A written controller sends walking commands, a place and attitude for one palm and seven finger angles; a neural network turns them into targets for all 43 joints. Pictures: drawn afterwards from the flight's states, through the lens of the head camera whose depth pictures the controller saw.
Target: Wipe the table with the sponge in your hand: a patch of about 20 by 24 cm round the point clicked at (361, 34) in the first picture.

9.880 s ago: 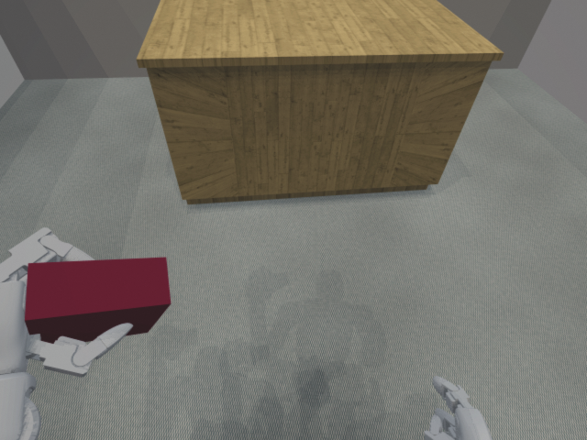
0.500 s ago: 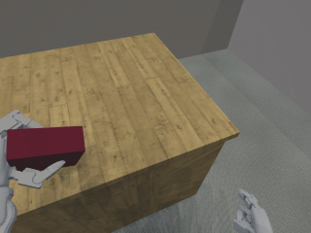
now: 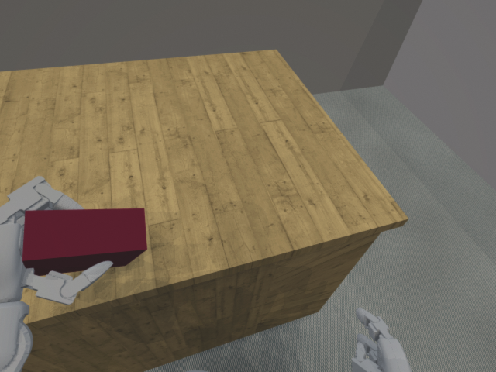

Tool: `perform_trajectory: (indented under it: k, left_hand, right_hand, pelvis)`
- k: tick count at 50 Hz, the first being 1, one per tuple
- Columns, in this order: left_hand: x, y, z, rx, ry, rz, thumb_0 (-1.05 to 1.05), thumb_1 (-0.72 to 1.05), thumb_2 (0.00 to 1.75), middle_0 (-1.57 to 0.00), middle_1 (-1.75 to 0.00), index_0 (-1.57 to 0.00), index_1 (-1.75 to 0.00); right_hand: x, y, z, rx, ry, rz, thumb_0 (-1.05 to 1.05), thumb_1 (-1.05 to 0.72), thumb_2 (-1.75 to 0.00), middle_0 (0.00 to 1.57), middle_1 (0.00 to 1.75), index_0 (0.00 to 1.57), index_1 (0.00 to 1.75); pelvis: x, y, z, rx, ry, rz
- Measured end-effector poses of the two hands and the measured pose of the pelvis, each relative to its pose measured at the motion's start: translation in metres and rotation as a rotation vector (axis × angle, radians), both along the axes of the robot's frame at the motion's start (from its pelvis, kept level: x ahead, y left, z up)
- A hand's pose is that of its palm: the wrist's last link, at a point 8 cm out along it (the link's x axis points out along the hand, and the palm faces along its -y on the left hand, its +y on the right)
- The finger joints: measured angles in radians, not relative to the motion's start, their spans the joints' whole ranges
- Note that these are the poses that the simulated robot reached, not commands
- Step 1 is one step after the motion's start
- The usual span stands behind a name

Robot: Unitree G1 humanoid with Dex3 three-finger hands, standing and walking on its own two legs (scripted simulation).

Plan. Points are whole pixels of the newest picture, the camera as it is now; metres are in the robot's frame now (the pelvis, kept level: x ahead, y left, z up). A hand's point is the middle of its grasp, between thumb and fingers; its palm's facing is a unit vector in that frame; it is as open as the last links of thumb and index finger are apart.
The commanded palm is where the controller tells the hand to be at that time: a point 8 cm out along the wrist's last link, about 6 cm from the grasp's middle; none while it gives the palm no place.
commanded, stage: come to a stop and stand still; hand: left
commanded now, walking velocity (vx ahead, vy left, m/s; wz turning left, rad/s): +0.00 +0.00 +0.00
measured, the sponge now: (101, 242) +0.23 +0.22 +0.13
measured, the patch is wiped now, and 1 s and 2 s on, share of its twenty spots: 0.00 0.00 0.00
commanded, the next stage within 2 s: look again from close up in 0.82 s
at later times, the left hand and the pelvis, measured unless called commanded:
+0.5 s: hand (105, 198) +0.28 +0.23 +0.15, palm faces +0.33 -0.85 -0.40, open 9.3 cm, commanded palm +0.22 +0.27 +0.18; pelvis +0.06 -0.02 +0.01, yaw +0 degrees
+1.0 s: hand (110, 202) +0.27 +0.22 +0.16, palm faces +0.35 -0.85 -0.39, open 9.3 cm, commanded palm +0.22 +0.26 +0.18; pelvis +0.06 -0.02 +0.01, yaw +1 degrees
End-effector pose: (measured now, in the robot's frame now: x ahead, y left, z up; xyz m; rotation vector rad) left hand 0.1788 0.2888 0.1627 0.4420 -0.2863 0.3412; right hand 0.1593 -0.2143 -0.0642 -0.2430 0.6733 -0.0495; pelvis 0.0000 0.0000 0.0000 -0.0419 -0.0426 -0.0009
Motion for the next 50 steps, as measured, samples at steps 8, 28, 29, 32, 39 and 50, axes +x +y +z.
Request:
perform_trajectory:
  k: [8,28,29,32,39,50]
  left_hand:
    - [0.012,0.001,0.008,0.023,-0.030,0.024,-0.01,-0.42,1.01,-0.80,-1.38,-0.80,-1.38]
    - [0.070,-0.026,0.012,0.036,0.057,-0.051,-0.01,-0.42,1.02,-0.80,-1.38,-0.80,-1.38]
    - [0.070,-0.027,0.014,0.043,0.054,-0.055,-0.01,-0.42,1.02,-0.80,-1.38,-0.80,-1.38]
    - [0.070,-0.028,0.019,0.062,0.052,-0.055,-0.01,-0.42,1.02,-0.80,-1.38,-0.80,-1.38]
    - [0.067,-0.023,0.014,0.039,0.080,0.002,-0.01,-0.42,1.02,-0.80,-1.38,-0.81,-1.38]
    - [0.057,-0.031,0.011,-0.006,0.067,-0.009,-0.01,-0.42,1.02,-0.81,-1.38,-0.81,-1.38]
  right_hand:
    - [0.030,0.002,0.010,-0.004,-0.037,0.036,0.01,-0.90,-0.90,0.20,0.30,0.20,0.30]
    - [0.074,-0.027,0.007,-0.010,0.009,-0.048,0.01,-0.90,-0.90,0.20,0.30,0.20,0.30]
    - [0.075,-0.028,0.007,-0.011,0.011,-0.051,0.01,-0.90,-0.90,0.20,0.30,0.20,0.30]
    - [0.077,-0.032,0.006,-0.009,0.014,-0.063,0.01,-0.90,-0.90,0.20,0.30,0.20,0.30]
    - [0.079,-0.037,0.004,-0.005,0.022,-0.073,0.01,-0.90,-0.90,0.20,0.30,0.20,0.30]
    - [0.072,-0.035,0.007,-0.004,0.007,-0.064,0.01,-0.90,-0.90,0.20,0.30,0.20,0.30]
  pelvis:
    - [0.013,-0.006,0.001,0.011,0.008,0.020]
    - [0.062,-0.018,0.006,0.025,0.058,0.008]
    - [0.063,-0.019,0.006,0.025,0.059,0.008]
    - [0.067,-0.021,0.006,0.025,0.061,0.006]
    - [0.070,-0.023,0.007,0.025,0.057,0.006]
    - [0.059,-0.025,0.007,0.024,0.043,0.010]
